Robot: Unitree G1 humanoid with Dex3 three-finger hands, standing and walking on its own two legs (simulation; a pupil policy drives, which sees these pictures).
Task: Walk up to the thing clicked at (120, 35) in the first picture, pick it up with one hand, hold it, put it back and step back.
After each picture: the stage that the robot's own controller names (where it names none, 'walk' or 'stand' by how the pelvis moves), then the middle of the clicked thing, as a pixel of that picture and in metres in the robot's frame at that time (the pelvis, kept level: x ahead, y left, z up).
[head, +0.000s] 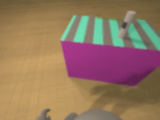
stand; (125, 26) +0.89 -0.28 +0.12
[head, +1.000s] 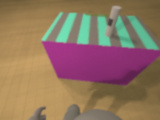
rise first; (111, 23) +0.83 -0.10 +0.15
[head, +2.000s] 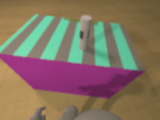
walk; (84, 35) +0.58 +0.11 +0.15
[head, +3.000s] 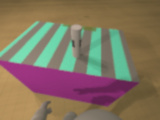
stand; (76, 43) +0.53 +0.15 +0.13
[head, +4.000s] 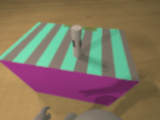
stand; (76, 43) +0.54 +0.15 +0.12
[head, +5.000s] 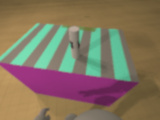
stand; (75, 44) +0.52 +0.16 +0.12
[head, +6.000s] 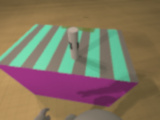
stand; (74, 45) +0.51 +0.17 +0.12
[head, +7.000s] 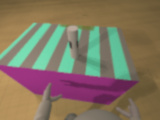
rise first; (73, 44) +0.51 +0.17 +0.12
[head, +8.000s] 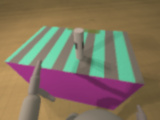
go down; (79, 45) +0.52 +0.16 +0.12
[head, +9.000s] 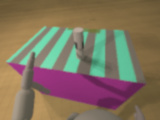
go down; (79, 45) +0.52 +0.16 +0.13
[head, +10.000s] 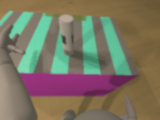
go down; (67, 38) +0.50 +0.15 +0.15
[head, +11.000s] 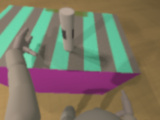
close in; (68, 33) +0.51 +0.15 +0.17
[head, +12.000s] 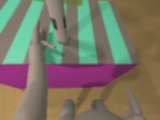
close in; (59, 23) +0.53 +0.16 +0.20
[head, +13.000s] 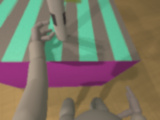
close; (59, 19) +0.55 +0.16 +0.20
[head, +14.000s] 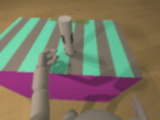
go down; (67, 38) +0.49 +0.17 +0.18
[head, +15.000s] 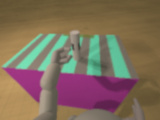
close; (76, 46) +0.55 +0.16 +0.15
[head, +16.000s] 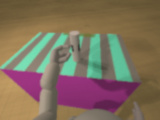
close; (75, 48) +0.52 +0.16 +0.14
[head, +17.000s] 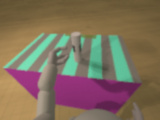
close; (77, 48) +0.53 +0.16 +0.14
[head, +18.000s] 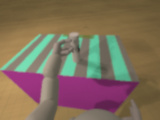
stand; (75, 49) +0.53 +0.16 +0.13
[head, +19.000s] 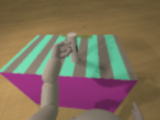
crouch; (73, 49) +0.53 +0.17 +0.13
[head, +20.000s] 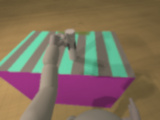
crouch; (71, 46) +0.54 +0.17 +0.13
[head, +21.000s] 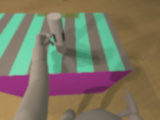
lower; (58, 37) +0.51 +0.17 +0.15
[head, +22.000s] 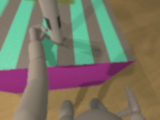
lower; (53, 23) +0.53 +0.16 +0.20
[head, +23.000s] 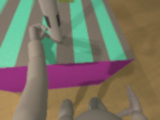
lower; (53, 21) +0.54 +0.16 +0.20
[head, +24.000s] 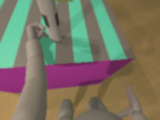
lower; (51, 20) +0.54 +0.16 +0.20
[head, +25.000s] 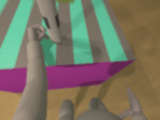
lower; (52, 22) +0.54 +0.17 +0.20
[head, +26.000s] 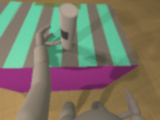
withdraw; (67, 32) +0.48 +0.11 +0.20
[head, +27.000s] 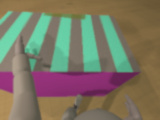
sink last; (77, 103) +0.23 +0.06 -0.60
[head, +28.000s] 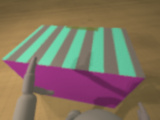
stand; out of the picture +0.12 -0.04 -0.69
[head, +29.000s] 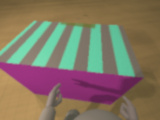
stand; out of the picture +0.11 -0.05 -0.69
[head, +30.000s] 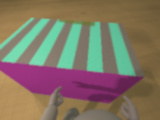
stand; out of the picture +0.11 -0.05 -0.68
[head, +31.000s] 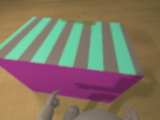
stand; out of the picture +0.12 -0.04 -0.68
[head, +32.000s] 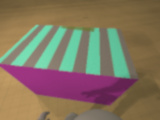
walk; out of the picture +0.11 -0.03 -0.73
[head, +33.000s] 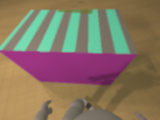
walk; (89, 107) +0.20 -0.02 -0.71
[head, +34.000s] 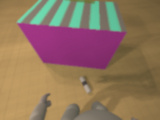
walk; (85, 84) +0.50 +0.02 -0.72
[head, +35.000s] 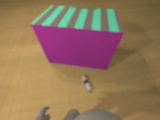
stand; (86, 83) +0.61 +0.04 -0.73
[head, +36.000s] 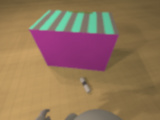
stand; (85, 84) +0.61 +0.05 -0.75
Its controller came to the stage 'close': yes
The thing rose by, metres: 0.00
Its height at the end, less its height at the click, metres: -0.87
